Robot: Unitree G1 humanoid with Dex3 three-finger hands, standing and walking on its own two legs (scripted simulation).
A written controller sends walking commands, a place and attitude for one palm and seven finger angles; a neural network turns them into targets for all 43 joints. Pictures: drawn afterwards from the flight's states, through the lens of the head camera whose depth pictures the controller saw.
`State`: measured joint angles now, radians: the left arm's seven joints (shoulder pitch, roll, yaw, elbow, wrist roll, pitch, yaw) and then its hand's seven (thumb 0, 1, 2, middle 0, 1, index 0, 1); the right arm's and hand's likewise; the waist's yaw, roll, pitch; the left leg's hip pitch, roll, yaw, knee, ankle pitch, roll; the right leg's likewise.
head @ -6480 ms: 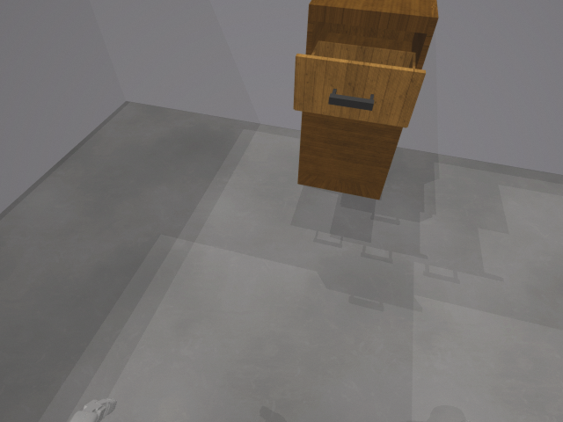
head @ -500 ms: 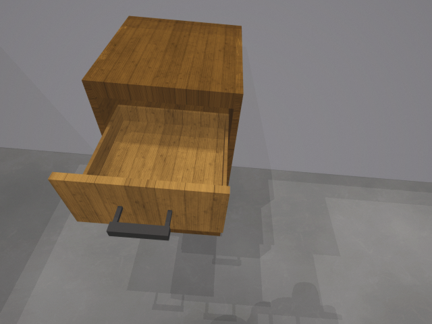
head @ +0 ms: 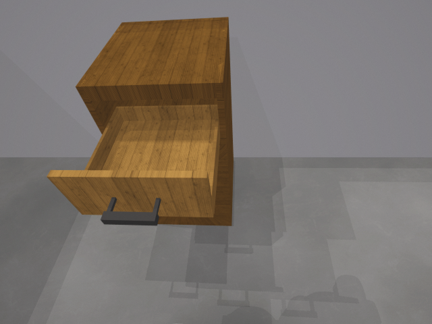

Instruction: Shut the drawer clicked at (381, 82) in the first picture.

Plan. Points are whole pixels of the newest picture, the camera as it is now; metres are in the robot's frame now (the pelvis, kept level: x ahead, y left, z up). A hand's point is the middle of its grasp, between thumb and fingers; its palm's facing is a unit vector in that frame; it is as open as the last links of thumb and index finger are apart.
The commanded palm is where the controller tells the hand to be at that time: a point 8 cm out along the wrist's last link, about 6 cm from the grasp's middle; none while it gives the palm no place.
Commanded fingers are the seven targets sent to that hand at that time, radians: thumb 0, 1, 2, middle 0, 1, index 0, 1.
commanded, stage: come to a stop and stand still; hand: left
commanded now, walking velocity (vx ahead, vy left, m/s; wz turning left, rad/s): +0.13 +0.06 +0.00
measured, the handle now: (132, 210) +0.37 +0.25 -0.07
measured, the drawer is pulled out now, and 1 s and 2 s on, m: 0.28 0.28 0.28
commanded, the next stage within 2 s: look again from close up in 0.54 s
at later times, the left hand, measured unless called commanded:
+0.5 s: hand out of the picture -0.05 +0.24 -0.18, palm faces +0.04 -0.99 -0.15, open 7.4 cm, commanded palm none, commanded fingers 0.00 0.90 0.90 -0.20 -0.30 -0.20 -0.30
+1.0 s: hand out of the picture +0.04 +0.20 -0.17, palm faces +0.01 -0.96 -0.27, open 7.2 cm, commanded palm none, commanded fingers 0.00 0.90 0.90 -0.20 -0.30 -0.20 -0.30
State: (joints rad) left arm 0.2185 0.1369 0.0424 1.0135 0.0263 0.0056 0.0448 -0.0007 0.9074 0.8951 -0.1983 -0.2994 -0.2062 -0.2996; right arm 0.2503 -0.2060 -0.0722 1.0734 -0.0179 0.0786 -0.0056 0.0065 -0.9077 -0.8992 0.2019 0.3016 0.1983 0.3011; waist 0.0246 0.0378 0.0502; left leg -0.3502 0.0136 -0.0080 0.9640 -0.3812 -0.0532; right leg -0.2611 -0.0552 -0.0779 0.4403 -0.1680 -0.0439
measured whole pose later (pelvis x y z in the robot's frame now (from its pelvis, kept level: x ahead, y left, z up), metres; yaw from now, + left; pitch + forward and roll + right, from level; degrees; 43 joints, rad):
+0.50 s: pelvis -0.03 +0.06 +0.00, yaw -1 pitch +0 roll +0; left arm 0.33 0.18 0.06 1.11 0.03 0.04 0.01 0.00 0.91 0.90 -0.19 -0.30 -0.20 -0.30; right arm 0.40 -0.06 0.00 1.12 -0.02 -0.02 -0.05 0.01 -0.90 -0.90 0.21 0.30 0.20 0.30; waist 0.00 -0.07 -0.01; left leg -0.10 -0.02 0.05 0.31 -0.21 0.04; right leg -0.46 -0.02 0.01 0.97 -0.27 0.04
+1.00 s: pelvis -0.01 +0.02 -0.01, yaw -1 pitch -2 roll +1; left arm 0.23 0.14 0.00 1.09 0.01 -0.03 0.04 0.00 0.94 0.90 -0.20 -0.30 -0.20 -0.30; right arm 0.29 -0.17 0.00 1.10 -0.02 -0.01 -0.04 0.02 -0.93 -0.90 0.20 0.30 0.20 0.30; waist -0.02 0.07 0.00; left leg -0.13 0.03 0.01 0.52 -0.36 -0.03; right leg -0.21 -0.02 -0.04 0.58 -0.34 -0.02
